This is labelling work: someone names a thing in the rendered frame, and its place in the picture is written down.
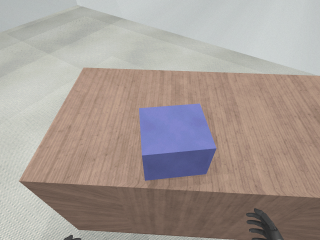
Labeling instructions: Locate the carton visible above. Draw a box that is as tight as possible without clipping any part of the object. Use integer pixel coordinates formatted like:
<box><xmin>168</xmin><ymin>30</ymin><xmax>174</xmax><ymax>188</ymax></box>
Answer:
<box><xmin>139</xmin><ymin>103</ymin><xmax>217</xmax><ymax>181</ymax></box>

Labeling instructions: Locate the right robot hand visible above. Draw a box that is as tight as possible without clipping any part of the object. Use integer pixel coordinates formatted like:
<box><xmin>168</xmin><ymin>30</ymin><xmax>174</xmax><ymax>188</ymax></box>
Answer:
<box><xmin>246</xmin><ymin>208</ymin><xmax>284</xmax><ymax>240</ymax></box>

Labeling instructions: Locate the pedestal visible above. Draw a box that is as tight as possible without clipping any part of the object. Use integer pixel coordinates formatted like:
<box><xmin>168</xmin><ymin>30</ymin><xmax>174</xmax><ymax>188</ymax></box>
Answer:
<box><xmin>19</xmin><ymin>67</ymin><xmax>320</xmax><ymax>240</ymax></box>

